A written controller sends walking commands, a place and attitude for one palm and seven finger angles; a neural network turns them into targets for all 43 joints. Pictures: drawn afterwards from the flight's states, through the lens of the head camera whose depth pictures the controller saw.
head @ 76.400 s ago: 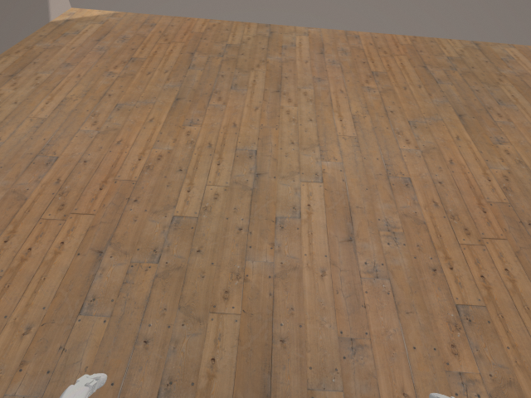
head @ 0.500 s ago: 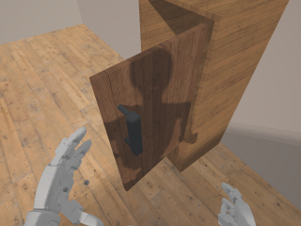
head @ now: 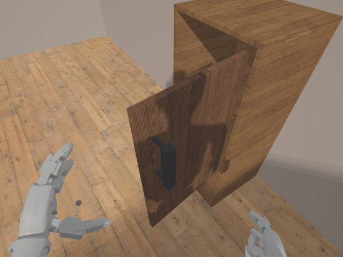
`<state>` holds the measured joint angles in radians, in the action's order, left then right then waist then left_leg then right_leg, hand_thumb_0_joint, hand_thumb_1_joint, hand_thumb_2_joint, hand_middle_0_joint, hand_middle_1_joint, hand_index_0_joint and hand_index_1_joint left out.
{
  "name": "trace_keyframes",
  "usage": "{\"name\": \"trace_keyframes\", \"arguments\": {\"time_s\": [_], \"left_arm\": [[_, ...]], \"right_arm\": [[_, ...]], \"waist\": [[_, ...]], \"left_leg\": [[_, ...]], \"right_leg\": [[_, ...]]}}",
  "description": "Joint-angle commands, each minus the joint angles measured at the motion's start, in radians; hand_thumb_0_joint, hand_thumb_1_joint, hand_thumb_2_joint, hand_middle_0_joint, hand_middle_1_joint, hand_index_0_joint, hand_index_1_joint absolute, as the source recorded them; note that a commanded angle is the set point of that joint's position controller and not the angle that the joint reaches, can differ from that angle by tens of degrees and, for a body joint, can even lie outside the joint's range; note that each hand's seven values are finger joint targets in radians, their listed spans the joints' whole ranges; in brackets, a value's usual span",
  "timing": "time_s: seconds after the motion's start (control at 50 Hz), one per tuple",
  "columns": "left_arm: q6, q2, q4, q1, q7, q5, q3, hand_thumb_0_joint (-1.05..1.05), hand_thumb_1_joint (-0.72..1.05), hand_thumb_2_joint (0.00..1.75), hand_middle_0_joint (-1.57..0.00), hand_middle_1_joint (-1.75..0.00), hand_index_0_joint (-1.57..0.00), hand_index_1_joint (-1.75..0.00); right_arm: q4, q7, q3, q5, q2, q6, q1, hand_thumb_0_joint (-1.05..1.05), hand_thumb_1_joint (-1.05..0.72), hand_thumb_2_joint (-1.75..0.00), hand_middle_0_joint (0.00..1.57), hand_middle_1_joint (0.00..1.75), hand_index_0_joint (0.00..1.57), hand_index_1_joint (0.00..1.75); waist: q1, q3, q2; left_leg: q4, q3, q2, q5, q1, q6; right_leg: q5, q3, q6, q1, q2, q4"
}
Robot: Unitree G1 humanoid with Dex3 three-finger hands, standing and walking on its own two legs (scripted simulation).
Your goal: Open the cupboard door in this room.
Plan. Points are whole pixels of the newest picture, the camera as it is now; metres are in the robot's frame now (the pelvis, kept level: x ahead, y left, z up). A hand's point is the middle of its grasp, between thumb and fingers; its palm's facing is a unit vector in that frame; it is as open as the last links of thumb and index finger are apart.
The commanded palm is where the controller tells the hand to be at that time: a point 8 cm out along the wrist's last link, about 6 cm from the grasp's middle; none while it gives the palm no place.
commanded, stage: draw the hand back to the body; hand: left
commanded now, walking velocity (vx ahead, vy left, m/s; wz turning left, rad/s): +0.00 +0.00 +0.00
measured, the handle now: (163, 163) +0.32 +0.06 +0.06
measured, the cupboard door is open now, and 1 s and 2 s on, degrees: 98 98 98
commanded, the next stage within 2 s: step back with the hand held close in 0.84 s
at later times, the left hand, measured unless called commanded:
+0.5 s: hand (42, 167) +0.21 +0.25 +0.18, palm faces +0.45 -0.80 -0.41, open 8.7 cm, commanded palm +0.16 +0.29 +0.18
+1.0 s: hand (47, 175) +0.20 +0.24 +0.18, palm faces +0.44 -0.81 -0.40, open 7.4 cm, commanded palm +0.15 +0.27 +0.19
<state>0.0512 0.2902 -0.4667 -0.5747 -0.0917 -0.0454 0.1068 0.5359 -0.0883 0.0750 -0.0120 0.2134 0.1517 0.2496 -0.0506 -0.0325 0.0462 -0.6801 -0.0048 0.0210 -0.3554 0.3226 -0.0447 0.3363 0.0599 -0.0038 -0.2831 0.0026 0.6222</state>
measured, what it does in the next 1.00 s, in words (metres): stands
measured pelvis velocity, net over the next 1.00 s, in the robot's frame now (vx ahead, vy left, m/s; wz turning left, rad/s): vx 0.00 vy -0.03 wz -0.02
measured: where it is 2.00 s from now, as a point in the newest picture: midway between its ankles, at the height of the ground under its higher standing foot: outside the picture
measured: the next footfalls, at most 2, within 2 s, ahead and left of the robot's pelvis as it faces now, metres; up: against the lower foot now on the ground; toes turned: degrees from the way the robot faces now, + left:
none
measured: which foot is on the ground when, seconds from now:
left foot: down 0.00-1.00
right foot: down 0.00-1.00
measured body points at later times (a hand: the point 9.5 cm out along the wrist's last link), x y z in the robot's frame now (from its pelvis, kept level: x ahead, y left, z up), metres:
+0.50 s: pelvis +0.02 -0.01 +0.02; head +0.00 -0.03 +0.47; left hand +0.18 +0.29 +0.20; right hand +0.21 -0.23 -0.06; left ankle +0.00 +0.09 -0.72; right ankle +0.00 -0.12 -0.72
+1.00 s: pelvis +0.00 -0.03 +0.02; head -0.02 -0.05 +0.47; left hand +0.17 +0.28 +0.20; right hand +0.19 -0.25 -0.06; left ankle +0.00 +0.09 -0.72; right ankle +0.00 -0.12 -0.72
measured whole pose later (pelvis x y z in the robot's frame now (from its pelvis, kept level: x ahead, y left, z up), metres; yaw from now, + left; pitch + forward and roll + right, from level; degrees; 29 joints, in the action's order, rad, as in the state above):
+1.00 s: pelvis +0.00 -0.03 +0.02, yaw -1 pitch -5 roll -1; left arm 0.09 0.34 -0.36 -0.44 -0.10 -0.06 0.33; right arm 0.65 -0.07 0.02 -0.01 0.23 0.09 0.18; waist -0.07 0.04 0.07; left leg -0.40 -0.01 -0.01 -0.23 0.08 -0.01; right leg 0.21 0.05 -0.03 -0.05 0.04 0.35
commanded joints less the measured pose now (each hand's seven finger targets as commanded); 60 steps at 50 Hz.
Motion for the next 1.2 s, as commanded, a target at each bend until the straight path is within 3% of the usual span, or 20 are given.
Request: {"name": "trace_keyframes", "arguments": {"time_s": [0.0,0.08,0.2,0.24,0.3,0.44,0.5,0.56,0.66,0.76,0.82,0.9,0.92,0.94,0.96,0.98,1.0,1.06,1.08,1.18], "left_arm": [[0.07,0.144,-0.221,0.073,-0.047,0.014,0.131,0.0,0.13,0.57,-0.17,-0.3,-0.17,-0.3],[0.072,0.165,-0.203,0.093,-0.056,0.016,0.171,0.0,0.27,0.63,-0.18,-0.3,-0.18,-0.3],[0.075,0.167,-0.144,0.123,-0.053,0.009,0.218,0.0,0.48,0.72,-0.19,-0.3,-0.19,-0.3],[0.077,0.187,-0.143,0.133,-0.053,0.006,0.252,0.0,0.55,0.75,-0.19,-0.3,-0.19,-0.3],[0.083,0.213,-0.163,0.162,-0.052,0.004,0.291,0.0,0.65,0.8,-0.19,-0.3,-0.19,-0.3],[0.088,0.257,-0.139,0.22,-0.051,-0.007,0.364,0.0,0.9,0.9,-0.2,-0.3,-0.2,-0.3],[0.076,0.191,-0.069,0.177,-0.037,-0.013,0.304,0.0,0.9,0.9,-0.2,-0.3,-0.2,-0.3],[0.082,0.208,-0.076,0.198,-0.035,-0.014,0.312,0.0,0.9,0.9,-0.2,-0.3,-0.2,-0.3],[0.094,0.249,-0.132,0.212,-0.04,-0.01,0.339,0.0,0.9,0.9,-0.2,-0.3,-0.2,-0.3],[0.097,0.256,-0.142,0.214,-0.044,-0.01,0.347,0.0,0.9,0.9,-0.2,-0.3,-0.2,-0.3],[0.092,0.233,-0.106,0.207,-0.039,-0.013,0.331,0.0,0.9,0.9,-0.2,-0.3,-0.2,-0.3],[0.094,0.218,-0.054,0.202,-0.032,-0.018,0.322,0.0,0.9,0.9,-0.2,-0.3,-0.2,-0.3],[0.098,0.226,-0.057,0.204,-0.031,-0.019,0.33,0.0,0.9,0.9,-0.2,-0.3,-0.2,-0.3],[0.114,0.262,-0.178,0.29,-0.033,-0.02,0.343,0.0,0.9,0.9,-0.2,-0.3,-0.2,-0.3],[0.147,0.373,-0.18,0.308,-0.04,-0.014,0.464,0.0,0.9,0.9,-0.2,-0.3,-0.2,-0.3],[0.162,0.352,-0.157,0.307,-0.035,-0.005,0.444,0.0,0.9,0.9,-0.2,-0.3,-0.2,-0.3],[0.15,0.293,-0.086,0.184,-0.03,-0.007,0.403,0.0,0.9,0.9,-0.2,-0.3,-0.2,-0.3],[0.153,0.245,-0.115,0.1,-0.026,-0.006,0.359,0.0,0.9,0.9,-0.2,-0.3,-0.2,-0.3],[0.155,0.25,-0.117,0.075,-0.029,-0.007,0.367,0.0,0.9,0.9,-0.2,-0.3,-0.2,-0.3],[0.159,0.319,-0.198,0.042,-0.046,-0.01,0.434,0.0,0.9,0.9,-0.2,-0.3,-0.2,-0.3]], "right_arm": [[-0.135,-0.014,-0.048,0.01,0.108,0.058,-0.13,0.0,-0.9,-0.9,0.2,0.3,0.2,0.3],[-0.109,-0.011,-0.053,0.014,0.115,0.053,-0.146,0.0,-0.9,-0.9,0.2,0.3,0.2,0.3],[-0.082,-0.004,-0.064,0.017,0.118,0.035,-0.162,0.0,-0.9,-0.9,0.2,0.3,0.2,0.3],[-0.077,-0.002,-0.068,0.019,0.118,0.026,-0.166,0.0,-0.9,-0.9,0.2,0.3,0.2,0.3],[-0.069,0.002,-0.069,0.021,0.116,0.02,-0.173,0.0,-0.9,-0.9,0.2,0.3,0.2,0.3],[-0.051,0.003,-0.08,0.018,0.118,0.005,-0.183,0.0,-0.9,-0.9,0.2,0.3,0.2,0.3],[-0.049,0.009,-0.084,0.015,0.12,-0.008,-0.188,0.0,-0.9,-0.9,0.2,0.3,0.2,0.3],[-0.052,0.009,-0.092,0.016,0.127,-0.014,-0.192,0.0,-0.9,-0.9,0.2,0.3,0.2,0.3],[-0.051,0.006,-0.092,0.017,0.119,-0.009,-0.2,0.0,-0.9,-0.9,0.2,0.3,0.2,0.3],[-0.043,0.004,-0.089,0.017,0.115,0.002,-0.202,0.0,-0.9,-0.9,0.2,0.3,0.2,0.3],[-0.037,0.005,-0.089,0.015,0.112,0.001,-0.206,0.0,-0.9,-0.9,0.2,0.3,0.2,0.3],[-0.034,0.006,-0.092,0.014,0.115,-0.005,-0.211,0.0,-0.9,-0.9,0.2,0.3,0.2,0.3],[-0.036,0.006,-0.095,0.014,0.117,-0.005,-0.21,0.0,-0.9,-0.9,0.2,0.3,0.2,0.3],[-0.049,0.006,-0.093,0.012,0.117,0.003,-0.226,0.0,-0.9,-0.9,0.2,0.3,0.2,0.3],[-0.08,0.005,-0.09,0.0,0.133,-0.015,-0.203,0.0,-0.9,-0.9,0.2,0.3,0.2,0.3],[-0.065,0.006,-0.09,0.003,0.12,-0.029,-0.199,0.0,-0.9,-0.9,0.2,0.3,0.2,0.3],[-0.061,0.006,-0.095,0.008,0.121,-0.037,-0.204,0.0,-0.9,-0.9,0.2,0.3,0.2,0.3],[-0.075,0.009,-0.105,0.011,0.136,-0.053,-0.186,0.0,-0.9,-0.9,0.2,0.3,0.2,0.3],[-0.077,0.006,-0.107,0.012,0.137,-0.057,-0.19,0.0,-0.9,-0.9,0.2,0.3,0.2,0.3],[-0.107,-0.006,-0.123,0.004,0.139,-0.079,-0.183,0.0,-0.9,-0.9,0.2,0.3,0.2,0.3]], "waist": [[0.0,-0.052,0.038],[-0.007,-0.045,0.018],[-0.011,-0.014,-0.014],[-0.016,-0.022,-0.014],[-0.022,-0.045,0.054],[-0.022,-0.033,0.026],[-0.016,0.008,0.013],[-0.017,-0.006,-0.031],[-0.024,-0.063,0.035],[-0.022,-0.041,0.032],[-0.019,0.01,0.04],[-0.018,0.042,-0.017],[-0.02,0.032,-0.03],[-0.023,-0.019,0.009],[0.025,0.082,-0.025],[0.024,0.083,-0.019],[0.025,0.074,-0.055],[0.033,-0.012,-0.002],[0.03,-0.039,0.035],[0.028,-0.162,-0.022]], "left_leg": [[0.214,0.061,-0.049,0.231,-0.097,0.038],[0.252,0.059,-0.054,0.313,-0.147,0.042],[0.302,0.047,-0.058,0.331,-0.188,0.042],[0.307,0.036,-0.054,0.366,-0.2,0.039],[0.311,0.03,-0.05,0.422,-0.225,0.045],[0.319,0.02,-0.049,0.443,-0.254,0.037],[0.328,0.01,-0.051,0.413,-0.253,0.031],[0.331,0.007,-0.046,0.368,-0.256,0.021],[0.321,0.0,-0.038,0.386,-0.279,0.02],[0.319,0.0,-0.036,0.391,-0.275,0.021],[0.325,-0.003,-0.038,0.369,-0.269,0.022],[0.338,0.001,-0.04,0.312,-0.257,0.018],[0.338,0.0,-0.04,0.307,-0.258,0.015],[0.331,0.003,-0.036,0.304,-0.279,0.014],[0.287,0.029,-0.046,0.229,-0.2,-0.003],[0.273,0.043,-0.04,0.199,-0.182,0.0],[0.257,0.039,-0.043,0.215,-0.202,-0.001],[0.245,0.027,-0.055,0.27,-0.206,0.006],[0.259,0.029,-0.061,0.304,-0.205,0.007],[0.256,0.038,-0.088,0.463,-0.195,0.012]], "right_leg": [[-0.152,-0.02,-0.029,0.079,-0.012,-0.151],[-0.2,-0.018,-0.029,0.129,-0.008,-0.191],[-0.225,-0.022,-0.025,0.171,-0.006,-0.237],[-0.264,-0.023,-0.025,0.196,-0.006,-0.247],[-0.304,-0.03,-0.027,0.229,-0.012,-0.255],[-0.34,-0.034,-0.024,0.236,-0.007,-0.283],[-0.329,-0.035,-0.019,0.218,-0.008,-0.298],[-0.305,-0.04,-0.016,0.221,-0.007,-0.311],[-0.339,-0.054,-0.017,0.246,-0.012,-0.31],[-0.35,-0.054,-0.018,0.239,-0.011,-0.318],[-0.325,-0.055,-0.017,0.212,-0.01,-0.331],[-0.256,-0.055,-0.013,0.194,-0.008,-0.35],[-0.252,-0.058,-0.013,0.197,-0.009,-0.352],[-0.252,-0.065,-0.012,0.211,-0.012,-0.352],[-0.249,-0.158,-0.009,0.071,-0.058,-0.411],[-0.218,-0.158,-0.018,0.066,-0.084,-0.419],[-0.218,-0.162,-0.019,0.04,-0.09,-0.423],[-0.271,-0.137,-0.018,0.055,-0.1,-0.379],[-0.309,-0.121,-0.016,0.077,-0.098,-0.353],[-0.464,-0.094,-0.003,0.149,-0.079,-0.25]]}}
